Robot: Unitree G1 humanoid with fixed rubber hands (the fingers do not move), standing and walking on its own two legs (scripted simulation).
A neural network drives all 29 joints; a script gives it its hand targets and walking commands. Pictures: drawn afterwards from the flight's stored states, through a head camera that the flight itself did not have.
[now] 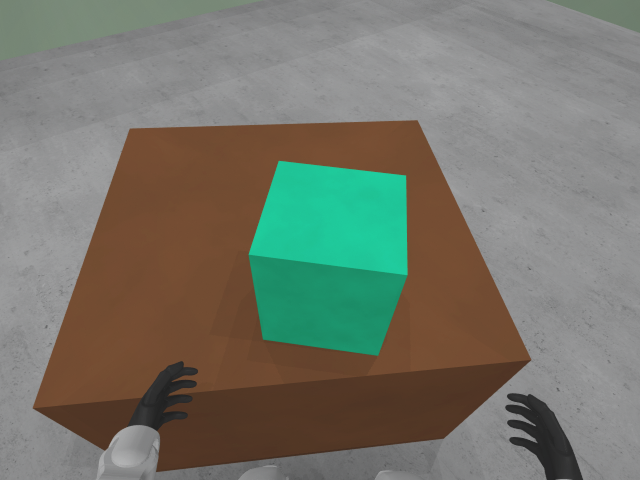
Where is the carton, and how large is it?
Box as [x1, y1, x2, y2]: [249, 161, 407, 355]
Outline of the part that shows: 279,161 249,252 249,259 263,339 377,355 407,274 405,175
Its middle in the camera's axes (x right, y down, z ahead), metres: +0.02 +0.03 +0.67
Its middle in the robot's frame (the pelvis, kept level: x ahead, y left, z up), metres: +0.47 +0.01 -0.06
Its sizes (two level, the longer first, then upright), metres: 0.210 0.200 0.250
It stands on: a pedestal, 0.56 m high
